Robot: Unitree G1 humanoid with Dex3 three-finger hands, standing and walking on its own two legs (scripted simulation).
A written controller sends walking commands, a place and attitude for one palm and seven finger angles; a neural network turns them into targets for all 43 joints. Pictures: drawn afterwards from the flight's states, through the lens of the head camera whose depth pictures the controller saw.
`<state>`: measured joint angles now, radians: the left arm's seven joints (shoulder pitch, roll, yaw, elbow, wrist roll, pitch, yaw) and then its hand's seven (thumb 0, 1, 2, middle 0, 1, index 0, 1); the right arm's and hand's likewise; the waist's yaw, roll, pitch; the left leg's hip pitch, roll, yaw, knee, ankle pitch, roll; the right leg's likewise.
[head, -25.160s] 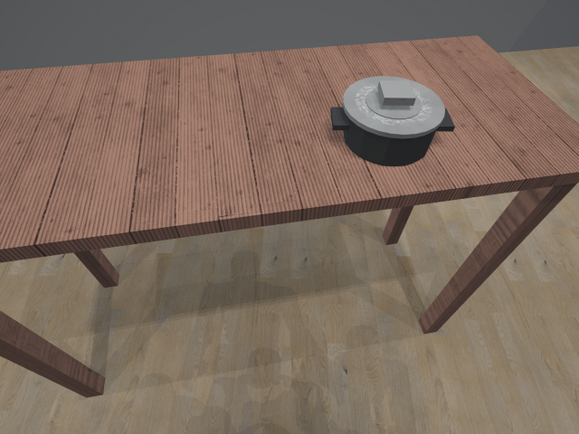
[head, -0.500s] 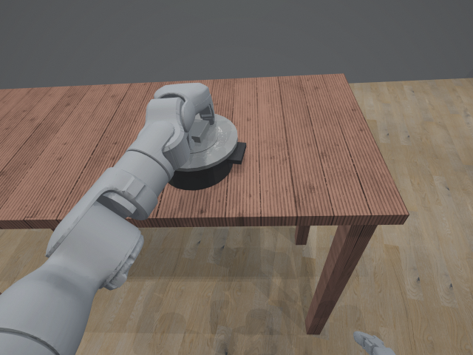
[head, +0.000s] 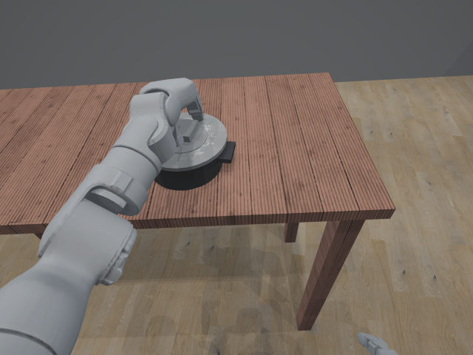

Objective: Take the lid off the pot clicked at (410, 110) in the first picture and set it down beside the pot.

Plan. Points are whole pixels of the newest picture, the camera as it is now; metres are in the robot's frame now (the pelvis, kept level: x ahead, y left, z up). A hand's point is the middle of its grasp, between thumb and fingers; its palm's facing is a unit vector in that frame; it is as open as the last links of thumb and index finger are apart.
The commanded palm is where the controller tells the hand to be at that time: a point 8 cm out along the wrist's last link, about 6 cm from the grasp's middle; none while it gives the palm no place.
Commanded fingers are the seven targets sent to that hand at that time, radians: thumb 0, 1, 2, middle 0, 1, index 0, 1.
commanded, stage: close the fingers and squeeze the knob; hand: left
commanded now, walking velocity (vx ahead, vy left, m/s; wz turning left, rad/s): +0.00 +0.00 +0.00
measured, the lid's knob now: (181, 129) +0.48 +0.10 +0.15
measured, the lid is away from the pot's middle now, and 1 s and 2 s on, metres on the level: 0.01 0.01 0.02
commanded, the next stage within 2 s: lift the lid straight up in 1.30 s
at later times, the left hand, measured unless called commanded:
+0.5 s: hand (175, 128) +0.46 +0.11 +0.17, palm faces -0.31 -0.08 -0.95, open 9.2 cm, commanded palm +0.44 +0.11 +0.23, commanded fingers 0.00 0.08 1.08 -0.65 -0.84 -0.65 -0.84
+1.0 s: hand (175, 129) +0.45 +0.11 +0.17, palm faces -0.30 -0.06 -0.95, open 8.7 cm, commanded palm +0.44 +0.11 +0.23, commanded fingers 0.00 0.25 1.15 -0.73 -0.91 -0.76 -0.90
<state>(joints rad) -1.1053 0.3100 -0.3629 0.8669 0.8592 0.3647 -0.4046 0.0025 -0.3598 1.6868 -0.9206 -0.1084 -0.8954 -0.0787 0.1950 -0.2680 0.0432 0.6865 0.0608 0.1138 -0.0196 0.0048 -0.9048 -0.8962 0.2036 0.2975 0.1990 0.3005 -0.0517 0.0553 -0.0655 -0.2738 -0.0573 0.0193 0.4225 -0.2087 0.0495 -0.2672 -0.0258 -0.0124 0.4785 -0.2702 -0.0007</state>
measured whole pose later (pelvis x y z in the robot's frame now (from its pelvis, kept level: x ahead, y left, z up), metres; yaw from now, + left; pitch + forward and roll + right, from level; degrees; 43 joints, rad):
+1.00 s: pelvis +0.00 +0.00 +0.00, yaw +0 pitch +4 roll +1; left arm -1.10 0.30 -0.38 0.87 0.86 0.37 -0.40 0.00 0.01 1.05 -0.62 -0.86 -0.65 -0.84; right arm 0.19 -0.27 0.04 0.68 0.06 0.12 -0.02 0.00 -0.90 -0.90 0.20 0.30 0.20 0.30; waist -0.05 0.06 -0.07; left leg -0.28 -0.06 0.02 0.42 -0.21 0.06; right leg -0.27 -0.03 -0.01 0.47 -0.27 0.00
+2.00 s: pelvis +0.01 +0.00 +0.00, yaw +1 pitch +3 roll +1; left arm -1.10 0.31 -0.42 0.75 0.81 0.36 -0.43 0.02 0.04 1.03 -0.74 -0.95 -0.66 -0.81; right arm 0.17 -0.26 0.03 0.71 0.05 0.03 0.00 0.01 -0.90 -0.90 0.20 0.30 0.20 0.30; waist -0.02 0.09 -0.06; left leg -0.25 -0.07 0.00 0.39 -0.20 0.06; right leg -0.24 -0.04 -0.02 0.45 -0.27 0.01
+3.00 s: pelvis +0.00 +0.01 +0.00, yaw +0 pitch +4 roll +1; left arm -1.34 0.38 -0.35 0.87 0.87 0.38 -0.50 0.02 0.02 1.04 -0.76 -0.95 -0.66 -0.82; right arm 0.21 -0.27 0.05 0.71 0.06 0.01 -0.03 0.01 -0.90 -0.90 0.20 0.30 0.20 0.30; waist -0.04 0.07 -0.06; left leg -0.26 -0.07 0.02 0.37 -0.18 0.06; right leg -0.25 -0.03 -0.01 0.43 -0.25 0.01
